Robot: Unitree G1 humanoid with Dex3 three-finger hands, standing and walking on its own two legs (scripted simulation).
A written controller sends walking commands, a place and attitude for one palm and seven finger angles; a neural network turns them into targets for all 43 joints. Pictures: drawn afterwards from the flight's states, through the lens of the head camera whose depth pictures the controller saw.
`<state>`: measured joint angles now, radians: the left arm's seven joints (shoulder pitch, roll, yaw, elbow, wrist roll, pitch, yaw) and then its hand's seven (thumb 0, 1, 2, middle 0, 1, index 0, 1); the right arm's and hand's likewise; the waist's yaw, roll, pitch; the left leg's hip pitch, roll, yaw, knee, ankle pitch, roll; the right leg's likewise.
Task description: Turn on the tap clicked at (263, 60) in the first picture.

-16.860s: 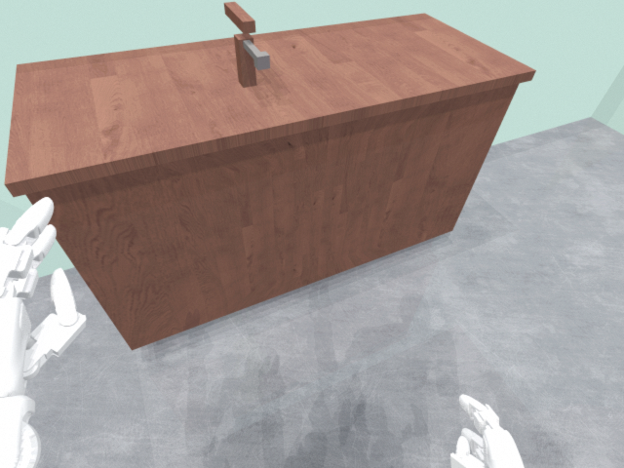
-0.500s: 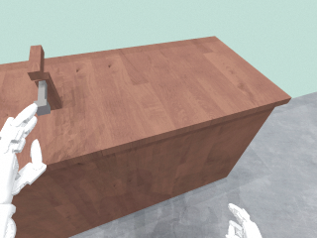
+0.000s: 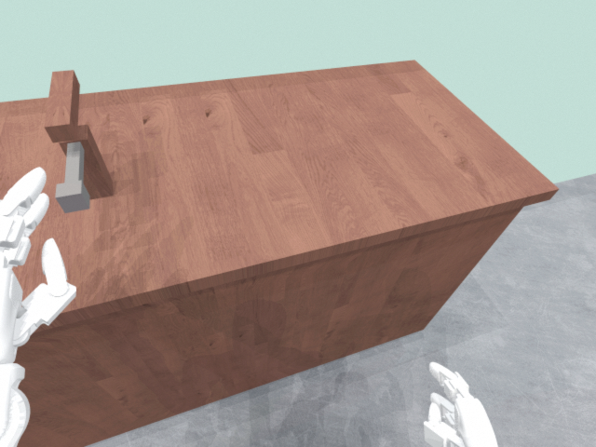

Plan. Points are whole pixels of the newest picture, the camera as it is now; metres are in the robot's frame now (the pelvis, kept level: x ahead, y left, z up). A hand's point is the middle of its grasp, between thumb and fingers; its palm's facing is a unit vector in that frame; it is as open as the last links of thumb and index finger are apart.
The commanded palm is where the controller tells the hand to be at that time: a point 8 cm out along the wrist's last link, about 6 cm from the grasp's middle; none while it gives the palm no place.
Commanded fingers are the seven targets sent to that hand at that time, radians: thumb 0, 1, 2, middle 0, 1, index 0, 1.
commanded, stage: come to a stop and stand still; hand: left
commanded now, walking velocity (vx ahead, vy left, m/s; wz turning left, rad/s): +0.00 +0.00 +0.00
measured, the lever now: (73, 196) +0.36 +0.33 +0.13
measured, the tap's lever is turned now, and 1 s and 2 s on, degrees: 0 0 0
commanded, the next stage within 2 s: look again from close up in 0.06 s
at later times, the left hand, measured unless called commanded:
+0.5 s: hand (62, 288) +0.22 +0.25 +0.16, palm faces +0.40 -0.85 -0.34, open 7.4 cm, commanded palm +0.16 +0.29 +0.17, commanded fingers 0.00 0.90 0.90 -0.20 -0.30 -0.20 -0.30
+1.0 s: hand (42, 323) +0.18 +0.24 +0.18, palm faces +0.63 -0.74 -0.24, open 7.4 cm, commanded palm +0.14 +0.27 +0.18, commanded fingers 0.00 0.90 0.90 -0.20 -0.30 -0.20 -0.30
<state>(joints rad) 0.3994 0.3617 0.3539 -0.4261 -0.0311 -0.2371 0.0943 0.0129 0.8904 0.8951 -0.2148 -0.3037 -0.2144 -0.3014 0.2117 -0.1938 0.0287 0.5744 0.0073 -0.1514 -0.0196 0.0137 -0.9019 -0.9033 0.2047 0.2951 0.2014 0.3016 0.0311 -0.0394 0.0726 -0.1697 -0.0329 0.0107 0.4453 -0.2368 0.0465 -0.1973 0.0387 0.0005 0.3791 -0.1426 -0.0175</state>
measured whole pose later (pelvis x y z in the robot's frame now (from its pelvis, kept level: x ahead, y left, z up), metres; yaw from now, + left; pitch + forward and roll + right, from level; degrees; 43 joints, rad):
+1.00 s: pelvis -0.01 -0.05 -0.02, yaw +3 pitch -3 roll +0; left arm 0.30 0.34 0.38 -0.38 -0.10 -0.11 0.18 0.02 0.89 0.89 -0.22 -0.30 -0.22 -0.30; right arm 0.16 -0.24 0.04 0.67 -0.02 -0.16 -0.03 0.01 -0.90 -0.90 0.20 0.30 0.20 0.30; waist 0.10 0.00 0.00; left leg -0.27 -0.02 -0.06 0.64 -0.31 -0.01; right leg -0.31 0.06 -0.07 0.62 -0.27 -0.08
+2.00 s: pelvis +0.00 -0.02 -0.01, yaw +5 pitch -5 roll +0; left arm 0.35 0.25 0.29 -0.58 -0.21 0.26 0.15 0.01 0.90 0.90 -0.21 -0.30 -0.21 -0.30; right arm 0.12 -0.20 0.08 0.70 0.02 -0.22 -0.09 0.02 -0.90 -0.90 0.21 0.30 0.20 0.30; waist 0.12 0.05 -0.01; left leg -0.19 -0.05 -0.04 0.57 -0.30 0.02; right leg -0.22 0.01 -0.07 0.57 -0.27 -0.04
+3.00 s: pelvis +0.02 -0.05 -0.01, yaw +6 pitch -5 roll +0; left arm 0.33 0.24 0.30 -0.58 -0.27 0.38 0.16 0.01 0.90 0.90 -0.21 -0.30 -0.21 -0.30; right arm 0.11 -0.23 0.06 0.72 0.04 -0.20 -0.10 0.02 -0.90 -0.90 0.20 0.30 0.20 0.30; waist 0.12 0.07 -0.02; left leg -0.15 -0.01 -0.07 0.54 -0.31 -0.02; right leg -0.17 0.05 -0.10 0.53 -0.28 -0.08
